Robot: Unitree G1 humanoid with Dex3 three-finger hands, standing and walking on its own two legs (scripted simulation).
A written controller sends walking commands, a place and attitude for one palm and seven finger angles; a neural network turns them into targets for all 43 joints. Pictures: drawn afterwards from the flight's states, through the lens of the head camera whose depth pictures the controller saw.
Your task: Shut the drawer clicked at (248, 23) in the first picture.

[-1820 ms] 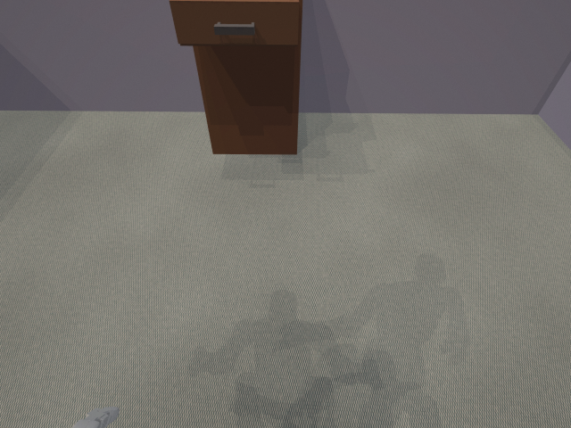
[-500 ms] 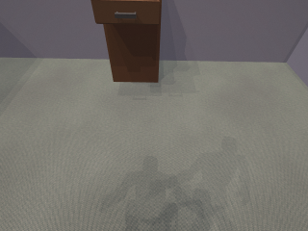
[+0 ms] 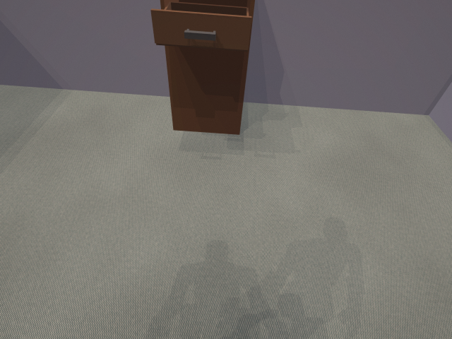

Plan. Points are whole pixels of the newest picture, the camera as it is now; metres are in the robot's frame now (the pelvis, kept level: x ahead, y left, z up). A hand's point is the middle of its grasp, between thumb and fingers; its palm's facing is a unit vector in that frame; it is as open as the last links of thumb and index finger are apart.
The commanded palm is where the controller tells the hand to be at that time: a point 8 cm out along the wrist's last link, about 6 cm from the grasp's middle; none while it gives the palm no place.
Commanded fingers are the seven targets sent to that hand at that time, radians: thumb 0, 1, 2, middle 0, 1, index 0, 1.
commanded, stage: walk to a spot facing it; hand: left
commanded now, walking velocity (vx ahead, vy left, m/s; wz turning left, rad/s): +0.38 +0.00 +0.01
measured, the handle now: (200, 33) +1.30 +0.20 +0.04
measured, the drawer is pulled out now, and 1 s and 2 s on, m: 0.29 0.29 0.29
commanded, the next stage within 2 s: take the last steps up to it in 1.30 s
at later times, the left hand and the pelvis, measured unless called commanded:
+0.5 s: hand (177, 259) +0.35 +0.14 -0.18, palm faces -0.04 -0.99 -0.16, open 7.4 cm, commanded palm none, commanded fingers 0.00 0.90 0.90 -0.20 -0.30 -0.20 -0.30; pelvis +0.22 -0.03 -0.02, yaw -1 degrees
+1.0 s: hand (161, 253) +0.36 +0.18 -0.18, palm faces +0.11 -0.99 -0.12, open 7.4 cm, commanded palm none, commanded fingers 0.00 0.90 0.90 -0.20 -0.30 -0.20 -0.30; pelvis +0.45 +0.03 +0.00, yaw +0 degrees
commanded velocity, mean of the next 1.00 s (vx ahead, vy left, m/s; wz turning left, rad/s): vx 0.38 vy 0.00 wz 0.01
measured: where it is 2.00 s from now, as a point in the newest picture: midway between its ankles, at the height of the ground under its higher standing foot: (229, 234)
